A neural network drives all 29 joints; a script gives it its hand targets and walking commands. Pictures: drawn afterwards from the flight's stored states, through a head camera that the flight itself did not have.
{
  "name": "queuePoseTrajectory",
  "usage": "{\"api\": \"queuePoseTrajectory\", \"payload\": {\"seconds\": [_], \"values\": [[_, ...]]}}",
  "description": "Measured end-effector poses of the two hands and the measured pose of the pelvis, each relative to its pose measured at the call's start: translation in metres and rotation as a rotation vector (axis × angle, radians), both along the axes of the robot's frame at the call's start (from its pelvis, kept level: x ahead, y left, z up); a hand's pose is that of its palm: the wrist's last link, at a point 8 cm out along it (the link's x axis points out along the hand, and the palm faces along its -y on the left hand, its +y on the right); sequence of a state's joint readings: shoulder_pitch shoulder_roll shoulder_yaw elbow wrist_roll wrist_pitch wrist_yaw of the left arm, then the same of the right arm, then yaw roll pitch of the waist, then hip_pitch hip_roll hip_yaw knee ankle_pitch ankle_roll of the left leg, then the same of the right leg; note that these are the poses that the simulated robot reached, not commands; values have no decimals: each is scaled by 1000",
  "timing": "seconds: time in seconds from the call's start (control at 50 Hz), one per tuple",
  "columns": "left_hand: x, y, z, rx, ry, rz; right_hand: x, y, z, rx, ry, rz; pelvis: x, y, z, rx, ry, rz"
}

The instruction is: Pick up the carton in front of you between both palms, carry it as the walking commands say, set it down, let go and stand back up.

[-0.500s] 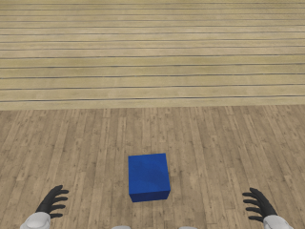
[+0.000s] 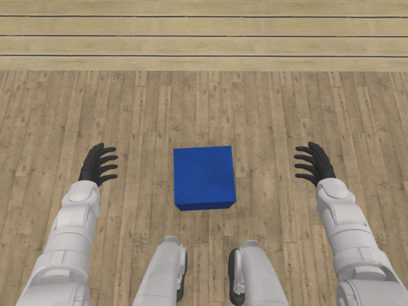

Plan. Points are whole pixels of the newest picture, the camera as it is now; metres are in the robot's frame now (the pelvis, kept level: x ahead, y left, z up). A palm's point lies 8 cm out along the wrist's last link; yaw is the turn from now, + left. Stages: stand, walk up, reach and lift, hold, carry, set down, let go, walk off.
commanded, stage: reach and lift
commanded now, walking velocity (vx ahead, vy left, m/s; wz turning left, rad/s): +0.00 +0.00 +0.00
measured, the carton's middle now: (203, 181) +0.44 +0.03 -0.56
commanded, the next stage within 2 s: none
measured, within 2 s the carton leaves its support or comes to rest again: neither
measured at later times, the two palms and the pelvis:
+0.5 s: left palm (128, 146) +0.44 +0.22 -0.17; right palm (279, 138) +0.48 -0.16 -0.17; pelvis -0.03 +0.00 -0.06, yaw +0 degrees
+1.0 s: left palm (147, 174) +0.43 +0.22 -0.41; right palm (260, 169) +0.46 -0.16 -0.41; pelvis -0.06 +0.00 -0.26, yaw +0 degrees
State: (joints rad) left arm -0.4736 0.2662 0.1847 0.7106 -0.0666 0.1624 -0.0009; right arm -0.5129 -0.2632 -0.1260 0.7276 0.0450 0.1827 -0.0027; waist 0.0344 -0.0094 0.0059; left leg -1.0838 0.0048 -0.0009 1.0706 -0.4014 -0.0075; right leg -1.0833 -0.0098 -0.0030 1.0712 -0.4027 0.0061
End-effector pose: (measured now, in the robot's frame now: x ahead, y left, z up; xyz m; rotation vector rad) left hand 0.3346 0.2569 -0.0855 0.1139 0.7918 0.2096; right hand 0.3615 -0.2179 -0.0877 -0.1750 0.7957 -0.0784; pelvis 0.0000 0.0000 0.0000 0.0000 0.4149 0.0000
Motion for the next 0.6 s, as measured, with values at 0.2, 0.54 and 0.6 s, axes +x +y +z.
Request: {"api": "queuePoseTrajectory", "payload": {"seconds": [0.2,0.54,0.6], "values": [[64,-19,-23,-63,-99,34,72,35,-23,65,-87,14,-43,0,-33,3,147,-4],[107,-38,-104,-74,-135,53,120,58,-104,92,-117,10,-28,-2,-73,6,409,-9],[104,-36,-136,-71,-118,57,116,57,-138,90,-104,1,-23,-1,-94,8,454,-8]]}}
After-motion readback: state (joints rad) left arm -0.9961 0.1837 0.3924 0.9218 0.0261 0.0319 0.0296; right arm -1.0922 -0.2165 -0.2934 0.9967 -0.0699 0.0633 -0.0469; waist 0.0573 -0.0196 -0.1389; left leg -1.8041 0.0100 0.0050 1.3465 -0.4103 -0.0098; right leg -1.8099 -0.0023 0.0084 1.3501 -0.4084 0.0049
